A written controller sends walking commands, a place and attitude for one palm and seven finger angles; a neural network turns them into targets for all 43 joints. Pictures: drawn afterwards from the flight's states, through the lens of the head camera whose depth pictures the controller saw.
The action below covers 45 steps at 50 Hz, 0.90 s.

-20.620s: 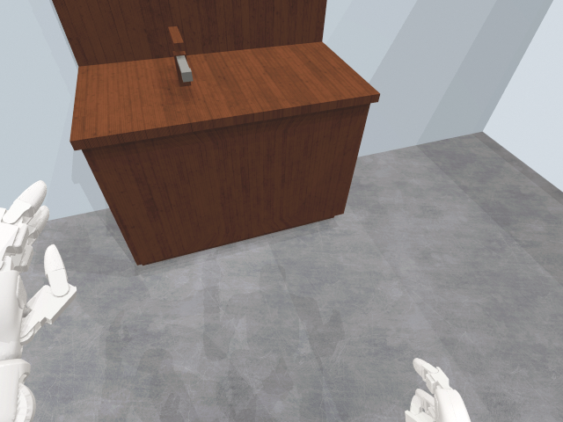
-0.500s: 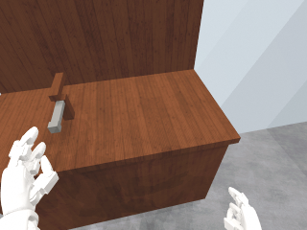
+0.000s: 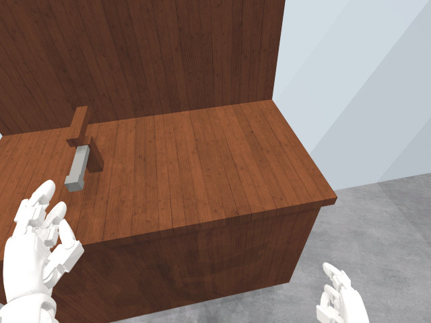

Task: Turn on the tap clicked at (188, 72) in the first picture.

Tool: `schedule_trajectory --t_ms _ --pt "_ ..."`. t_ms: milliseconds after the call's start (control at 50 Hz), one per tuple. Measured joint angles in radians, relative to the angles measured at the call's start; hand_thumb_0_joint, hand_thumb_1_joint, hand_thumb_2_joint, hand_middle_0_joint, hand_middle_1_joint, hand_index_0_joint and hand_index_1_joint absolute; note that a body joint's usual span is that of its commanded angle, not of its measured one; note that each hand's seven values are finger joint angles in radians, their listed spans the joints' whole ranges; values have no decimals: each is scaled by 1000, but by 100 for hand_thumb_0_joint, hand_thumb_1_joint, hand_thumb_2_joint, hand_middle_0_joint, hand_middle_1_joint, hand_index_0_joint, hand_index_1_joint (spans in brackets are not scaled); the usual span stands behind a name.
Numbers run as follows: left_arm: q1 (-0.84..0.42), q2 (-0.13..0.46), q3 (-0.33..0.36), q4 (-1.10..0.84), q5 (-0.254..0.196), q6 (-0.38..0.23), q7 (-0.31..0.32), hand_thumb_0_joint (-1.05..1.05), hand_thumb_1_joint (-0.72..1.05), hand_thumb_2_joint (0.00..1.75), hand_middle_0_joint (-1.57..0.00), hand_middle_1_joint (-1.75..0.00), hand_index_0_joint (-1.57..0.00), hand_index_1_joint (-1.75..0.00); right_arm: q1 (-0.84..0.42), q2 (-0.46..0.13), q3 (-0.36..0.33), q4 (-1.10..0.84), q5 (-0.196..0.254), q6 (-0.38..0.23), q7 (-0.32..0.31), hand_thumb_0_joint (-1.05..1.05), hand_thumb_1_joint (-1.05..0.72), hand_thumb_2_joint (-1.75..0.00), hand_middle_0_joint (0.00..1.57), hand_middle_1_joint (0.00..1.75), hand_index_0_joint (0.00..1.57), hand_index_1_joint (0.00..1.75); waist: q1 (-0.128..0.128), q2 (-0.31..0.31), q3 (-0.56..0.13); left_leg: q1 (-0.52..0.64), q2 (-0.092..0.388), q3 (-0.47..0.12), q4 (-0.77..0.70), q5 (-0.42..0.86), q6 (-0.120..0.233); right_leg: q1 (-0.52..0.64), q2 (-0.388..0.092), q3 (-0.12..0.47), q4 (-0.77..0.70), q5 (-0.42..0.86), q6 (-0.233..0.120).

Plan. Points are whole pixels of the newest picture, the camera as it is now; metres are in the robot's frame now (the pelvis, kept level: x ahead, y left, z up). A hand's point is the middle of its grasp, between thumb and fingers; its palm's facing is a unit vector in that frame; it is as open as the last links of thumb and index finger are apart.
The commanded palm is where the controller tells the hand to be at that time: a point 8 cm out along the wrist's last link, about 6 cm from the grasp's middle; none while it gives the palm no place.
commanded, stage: reach beside the lever's end, fingers flat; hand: left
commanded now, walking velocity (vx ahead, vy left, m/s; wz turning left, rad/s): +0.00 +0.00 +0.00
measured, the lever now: (74, 183) +0.36 +0.37 +0.05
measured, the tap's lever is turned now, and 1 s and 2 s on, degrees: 0 0 0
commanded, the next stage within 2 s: none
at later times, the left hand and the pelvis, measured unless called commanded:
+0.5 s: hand (72, 232) +0.21 +0.26 +0.12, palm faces +0.52 -0.85 -0.12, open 7.4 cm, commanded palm +0.17 +0.31 +0.12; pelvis +0.00 +0.00 +0.00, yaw +0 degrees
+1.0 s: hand (62, 217) +0.25 +0.31 +0.09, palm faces +0.54 -0.83 -0.11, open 7.6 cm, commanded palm +0.21 +0.35 +0.09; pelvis +0.00 +0.02 +0.00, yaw -1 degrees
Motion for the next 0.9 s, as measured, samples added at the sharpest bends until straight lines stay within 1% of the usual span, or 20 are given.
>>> schedule_trajectory --t_ms 160,320,540,680,800,900 --pt "-11 3 4 18 -1 -1 3 1 89 90 -21 -30 -20 -30 -2 1 2 4 0 2 -2 1 -90 -90 20 30 21 30 -2 3 4 2 2 -1 -3 2 -1 3 2 -1 -5 3 -1" --pt "-93 22 59 131 -12 -13 -4 1 89 90 -21 -30 -20 -30 -13 3 1 27 2 11 -8 1 -90 -90 21 30 21 30 -6 -1 11 -7 4 -2 -5 7 -2 -3 4 -2 -12 11 -3" --pt "-163 32 92 240 -17 -64 -30 1 90 90 -21 -30 -20 -30 -7 -4 -8 40 1 4 -7 1 -90 -90 20 30 21 30 -19 -9 15 -18 -2 8 -12 11 3 -20 -1 8 -12 14 4" --pt "-224 48 136 333 -20 -89 -35 1 89 90 -21 -29 -20 -30 -10 -3 -13 51 0 12 -8 1 -90 -90 20 30 21 30 -25 -16 16 -35 -2 11 -7 9 7 -35 -2 11 -12 15 7" --pt "-270 58 164 410 -26 -128 -63 1 90 90 -20 -28 -19 -28 -9 -7 -15 57 0 8 -8 1 -90 -90 20 30 21 30 -28 -16 15 -53 -6 13 3 5 12 -52 -6 13 -5 13 13" --pt "-315 68 185 477 -28 -150 -82 1 90 90 -20 -26 -19 -27 -10 -8 -16 61 -1 8 -8 1 -90 -90 21 30 21 30 -30 -19 11 -72 -9 16 13 2 16 -70 -8 16 3 12 17"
